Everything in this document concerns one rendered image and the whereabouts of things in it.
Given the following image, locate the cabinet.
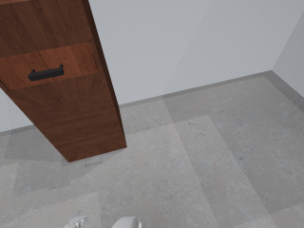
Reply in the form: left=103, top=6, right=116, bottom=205
left=0, top=0, right=127, bottom=162

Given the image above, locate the robot left thigh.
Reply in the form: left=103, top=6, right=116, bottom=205
left=111, top=217, right=143, bottom=228

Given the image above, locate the left robot hand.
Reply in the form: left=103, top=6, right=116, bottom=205
left=64, top=216, right=87, bottom=228

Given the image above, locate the drawer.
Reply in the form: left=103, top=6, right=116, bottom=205
left=0, top=42, right=98, bottom=90

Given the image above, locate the handle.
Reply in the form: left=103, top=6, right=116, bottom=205
left=28, top=64, right=65, bottom=82

